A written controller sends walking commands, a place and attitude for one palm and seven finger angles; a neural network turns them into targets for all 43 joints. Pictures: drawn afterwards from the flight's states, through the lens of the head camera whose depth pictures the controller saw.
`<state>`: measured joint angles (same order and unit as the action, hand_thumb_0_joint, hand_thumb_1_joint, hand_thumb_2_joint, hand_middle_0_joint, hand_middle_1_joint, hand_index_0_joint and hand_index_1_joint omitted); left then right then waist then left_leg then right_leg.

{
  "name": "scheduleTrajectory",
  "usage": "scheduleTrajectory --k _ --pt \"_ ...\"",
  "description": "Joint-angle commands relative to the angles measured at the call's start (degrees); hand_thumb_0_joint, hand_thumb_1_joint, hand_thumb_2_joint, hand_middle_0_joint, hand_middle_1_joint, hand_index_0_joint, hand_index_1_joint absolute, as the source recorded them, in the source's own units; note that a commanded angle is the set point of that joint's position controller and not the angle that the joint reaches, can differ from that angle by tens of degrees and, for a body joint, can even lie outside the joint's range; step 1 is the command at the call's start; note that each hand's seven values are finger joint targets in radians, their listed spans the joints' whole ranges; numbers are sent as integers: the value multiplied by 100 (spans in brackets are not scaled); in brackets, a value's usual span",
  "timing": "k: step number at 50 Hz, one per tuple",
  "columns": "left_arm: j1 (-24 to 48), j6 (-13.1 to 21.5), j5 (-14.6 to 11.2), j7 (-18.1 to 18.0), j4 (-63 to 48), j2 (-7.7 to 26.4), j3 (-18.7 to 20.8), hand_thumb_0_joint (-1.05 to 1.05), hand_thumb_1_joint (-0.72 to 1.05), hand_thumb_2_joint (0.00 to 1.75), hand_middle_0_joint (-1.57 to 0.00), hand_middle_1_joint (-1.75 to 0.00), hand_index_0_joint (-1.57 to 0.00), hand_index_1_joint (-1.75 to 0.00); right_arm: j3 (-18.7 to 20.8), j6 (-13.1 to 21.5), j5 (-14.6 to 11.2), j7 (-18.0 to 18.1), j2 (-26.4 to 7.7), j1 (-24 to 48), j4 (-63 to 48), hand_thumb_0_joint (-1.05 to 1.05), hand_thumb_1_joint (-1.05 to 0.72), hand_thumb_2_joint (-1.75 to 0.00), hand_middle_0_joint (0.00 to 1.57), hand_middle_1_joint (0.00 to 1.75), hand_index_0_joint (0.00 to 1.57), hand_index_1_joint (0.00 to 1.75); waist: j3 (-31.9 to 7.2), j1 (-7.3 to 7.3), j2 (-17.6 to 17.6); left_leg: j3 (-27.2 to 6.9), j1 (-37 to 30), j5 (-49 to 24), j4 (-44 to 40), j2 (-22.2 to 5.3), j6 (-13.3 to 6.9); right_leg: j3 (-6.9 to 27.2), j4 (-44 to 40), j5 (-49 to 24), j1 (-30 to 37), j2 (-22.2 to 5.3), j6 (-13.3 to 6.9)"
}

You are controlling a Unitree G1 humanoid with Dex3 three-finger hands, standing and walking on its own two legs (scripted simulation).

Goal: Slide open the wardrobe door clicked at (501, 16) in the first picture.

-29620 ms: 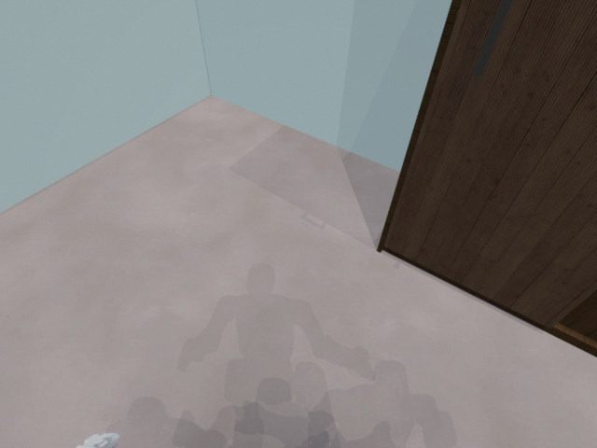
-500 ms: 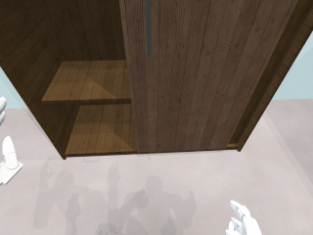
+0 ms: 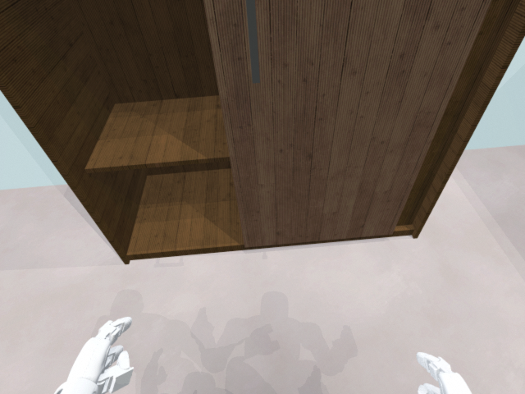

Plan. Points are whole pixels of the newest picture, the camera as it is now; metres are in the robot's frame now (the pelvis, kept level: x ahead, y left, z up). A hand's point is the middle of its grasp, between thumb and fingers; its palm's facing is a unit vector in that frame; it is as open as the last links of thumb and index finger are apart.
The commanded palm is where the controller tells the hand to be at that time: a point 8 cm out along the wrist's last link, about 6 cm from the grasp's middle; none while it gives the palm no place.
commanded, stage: let the arm hang, fingers relaxed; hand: left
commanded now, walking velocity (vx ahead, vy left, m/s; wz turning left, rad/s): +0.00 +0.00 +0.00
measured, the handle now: (251, 24) +0.82 +0.05 +0.22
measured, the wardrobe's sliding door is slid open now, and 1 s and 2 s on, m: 0.53 0.53 0.53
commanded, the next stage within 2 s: look to check the result in 0.90 s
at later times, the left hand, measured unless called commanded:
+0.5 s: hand out of the picture -0.02 +0.23 -0.16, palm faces -0.01 -0.96 -0.26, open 7.4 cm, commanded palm none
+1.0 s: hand out of the picture +0.09 +0.24 -0.15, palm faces -0.05 -0.96 -0.27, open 7.4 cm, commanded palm none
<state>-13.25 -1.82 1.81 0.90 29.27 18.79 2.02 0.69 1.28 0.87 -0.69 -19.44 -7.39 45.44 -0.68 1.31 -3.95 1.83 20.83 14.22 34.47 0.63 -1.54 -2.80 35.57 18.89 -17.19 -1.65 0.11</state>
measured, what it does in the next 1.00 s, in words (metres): stands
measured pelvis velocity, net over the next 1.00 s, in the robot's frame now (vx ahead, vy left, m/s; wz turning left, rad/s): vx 0.01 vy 0.01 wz -0.01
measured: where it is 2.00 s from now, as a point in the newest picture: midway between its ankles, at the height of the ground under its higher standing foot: outside the picture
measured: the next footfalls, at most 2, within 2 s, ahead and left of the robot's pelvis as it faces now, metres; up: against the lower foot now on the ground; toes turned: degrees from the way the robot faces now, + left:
none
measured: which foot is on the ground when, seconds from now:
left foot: down 0.00-1.00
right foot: down 0.00-1.00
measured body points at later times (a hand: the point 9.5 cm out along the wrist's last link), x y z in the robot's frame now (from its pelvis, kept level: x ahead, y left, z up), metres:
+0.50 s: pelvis -0.01 +0.01 +0.01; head +0.01 +0.02 +0.46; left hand -0.02 +0.28 -0.14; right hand +0.01 -0.24 -0.14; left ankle +0.04 +0.10 -0.73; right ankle +0.00 -0.12 -0.73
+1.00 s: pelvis +0.01 +0.01 +0.02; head +0.03 +0.02 +0.47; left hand +0.09 +0.29 -0.13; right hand +0.08 -0.27 -0.12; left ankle +0.04 +0.10 -0.73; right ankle +0.00 -0.12 -0.73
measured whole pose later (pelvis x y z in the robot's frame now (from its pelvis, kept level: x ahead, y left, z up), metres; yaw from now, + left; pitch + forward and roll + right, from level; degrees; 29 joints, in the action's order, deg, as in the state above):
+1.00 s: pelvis +0.01 +0.01 +0.02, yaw -1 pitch -1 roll +0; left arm -7.1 0.9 1.2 0.5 64.0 16.5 0.3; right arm 0.7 0.3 1.0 0.3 -17.3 -6.6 64.0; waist 2.6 0.8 0.6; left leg 2.5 11.0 8.0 19.8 1.6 -2.4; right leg -2.2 20.0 11.8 -7.3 -2.1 1.3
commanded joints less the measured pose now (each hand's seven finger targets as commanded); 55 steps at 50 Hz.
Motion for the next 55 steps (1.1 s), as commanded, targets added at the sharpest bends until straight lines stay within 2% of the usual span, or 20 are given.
scheduleTrajectory --k 1,3,6,8,9,11,13,15,17,24,25,28,30,34,36,42,44,48,55 --pt "226 226 -47 -97 525 704 44 0 90 90 -20 -30 -20 -30 145 -33 78 59 -593 -58 -180 0 -90 -90 20 30 20 30 -233 -21 1296 -574 -525 -575 -409 -403 -108 882 -1171 -417 -126 -788 -406" --pt "307 187 -60 -116 973 643 -34 0 90 90 -20 -30 -20 -30 94 -123 90 60 -461 -98 19 0 -90 -90 20 30 20 30 -96 25 732 -568 -721 -342 -582 -387 -83 904 -1370 80 -318 -734 -386" --pt "148 182 -75 -137 1604 551 -76 0 90 90 -20 -30 -20 -30 60 -171 88 81 -353 -109 319 0 -90 -90 20 30 20 30 75 -42 -103 -709 -507 100 -1024 -484 -103 804 -1479 457 -91 -520 -267" --pt "6 197 -88 -138 1966 501 -75 0 90 90 -20 -30 -20 -30 59 -178 80 113 -307 -208 527 0 -90 -90 20 30 20 30 120 -72 -321 -730 -367 440 -1214 -493 -97 778 -1530 462 103 -446 -264" --pt "-55 205 -82 -145 2108 518 -63 0 90 90 -20 -30 -20 -30 71 -184 63 124 -334 -263 589 0 -90 -90 20 30 20 30 153 -86 -226 -749 -360 455 -1222 -507 -95 729 -1577 434 164 -434 -258" --pt "-152 218 -95 -142 2411 400 -47 0 90 90 -20 -30 -20 -30 94 -177 65 164 -256 -396 782 0 -90 -90 20 30 20 30 75 -83 -424 -749 -360 633 -1292 -524 -105 739 -1651 424 258 -433 -283" --pt "-221 229 -99 -143 2619 374 -34 0 90 90 -20 -30 -20 -30 117 -165 55 186 -243 -511 916 0 -90 -90 20 30 20 30 -13 -89 -376 -770 -383 619 -1344 -544 -117 678 -1635 294 383 -411 -284" --pt "-226 246 -93 -150 2792 327 -33 0 90 90 -20 -30 -20 -30 145 -145 38 205 -275 -598 1017 0 -90 -90 20 30 20 30 -32 -89 -7 -799 -452 472 -1371 -608 -137 614 -1666 155 456 -416 -271" --pt "-227 253 -94 -157 2952 266 -38 0 90 90 -20 -30 -20 -30 162 -139 36 222 -274 -639 1129 0 -90 -90 20 30 20 30 83 -78 112 -832 -511 482 -1439 -631 -145 584 -1704 178 360 -409 -267" --pt "-197 253 -63 -178 3234 346 -28 0 90 90 -20 -30 -20 -30 196 -117 30 206 -393 -561 1340 0 -90 -90 20 30 20 30 379 -149 299 -950 -421 701 -1822 -722 -186 470 -1656 38 413 -360 -197" --pt "-149 261 -68 -175 3254 358 -26 0 90 90 -20 -30 -20 -30 194 -108 36 202 -366 -553 1374 0 -90 -90 20 30 20 30 342 -135 408 -948 -450 623 -1840 -719 -186 487 -1664 -6 459 -375 -200" --pt "-1 270 -65 -172 3253 431 -12 0 90 90 -20 -30 -20 -30 211 -99 46 189 -449 -447 1423 0 -90 -90 20 30 20 30 431 -130 418 -954 -496 663 -1949 -730 -178 500 -1692 7 402 -383 -181" --pt "30 280 -58 -170 3254 489 -5 0 90 90 -20 -30 -20 -30 208 -77 42 171 -453 -361 1438 0 -90 -90 20 30 20 30 301 -152 399 -938 -560 529 -1965 -733 -187 496 -1671 -137 504 -405 -164" --pt "204 332 -61 -165 3216 611 -4 0 90 90 -20 -30 -20 -30 204 -33 27 156 -546 -213 1459 0 -90 -90 20 30 20 30 88 -138 528 -820 -875 -272 -1811 -706 -176 522 -1715 -537 597 -470 -151" --pt "324 344 -71 -163 3208 639 -4 0 90 90 -20 -30 -20 -30 183 -8 26 153 -535 -122 1503 0 -90 -90 20 30 20 30 62 -132 434 -787 -971 -631 -1800 -716 -164 528 -1733 -740 667 -519 -133" --pt "514 356 -75 -143 3207 768 -4 0 90 90 -20 -30 -20 -30 166 2 23 145 -683 109 1541 0 -90 -90 20 30 20 30 180 -124 274 -767 -1035 -659 -1903 -717 -128 551 -1876 -720 702 -541 -131" --pt "533 365 -70 -139 3186 838 10 0 90 90 -20 -30 -20 -30 176 -1 14 143 -763 173 1526 0 -90 -90 20 30 20 30 156 -131 363 -772 -1083 -679 -1888 -704 -123 550 -1920 -721 722 -536 -130" --pt "632 379 -87 -128 3203 869 16 0 90 90 -20 -30 -20 -30 168 30 17 155 -834 239 1548 0 -90 -90 20 30 20 30 -97 -110 229 -740 -1279 -997 -1873 -735 -111 556 -1932 -951 894 -571 -136" --pt "688 399 -102 -133 3228 947 17 0 90 90 -20 -30 -20 -30 153 43 -3 169 -919 322 1566 0 -90 -90 20 30 20 30 -249 -103 341 -719 -1479 -1490 -1792 -762 -101 550 -2003 -1330 1072 -630 -141"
